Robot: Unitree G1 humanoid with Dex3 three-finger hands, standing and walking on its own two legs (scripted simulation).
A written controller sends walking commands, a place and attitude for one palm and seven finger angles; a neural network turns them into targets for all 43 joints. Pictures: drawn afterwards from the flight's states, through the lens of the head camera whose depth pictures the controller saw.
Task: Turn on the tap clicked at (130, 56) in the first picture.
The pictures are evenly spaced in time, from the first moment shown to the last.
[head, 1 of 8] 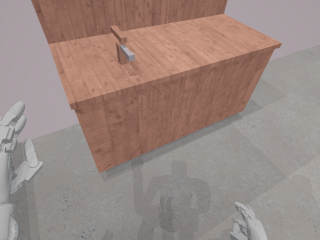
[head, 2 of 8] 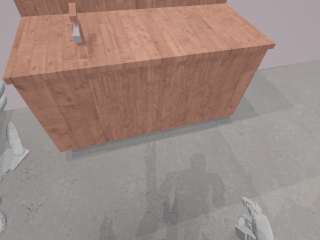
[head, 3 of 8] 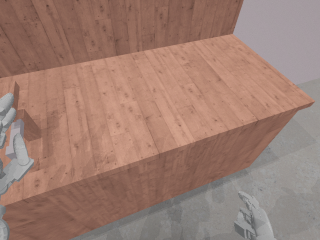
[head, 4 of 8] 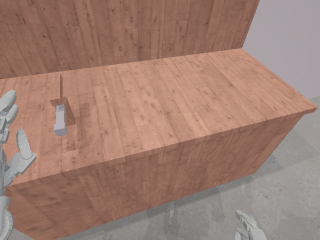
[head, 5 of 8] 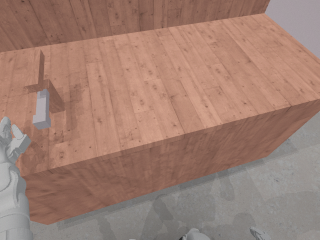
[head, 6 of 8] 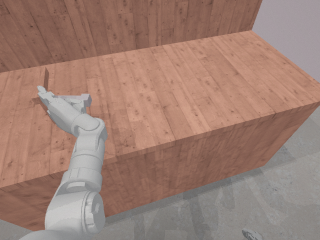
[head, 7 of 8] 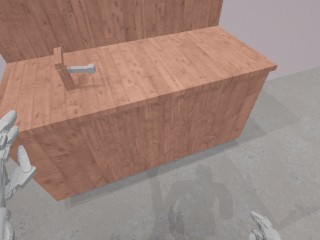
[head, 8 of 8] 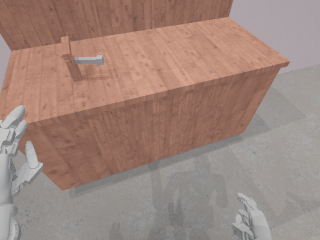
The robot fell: no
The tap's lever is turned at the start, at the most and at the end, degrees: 0 72 72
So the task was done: yes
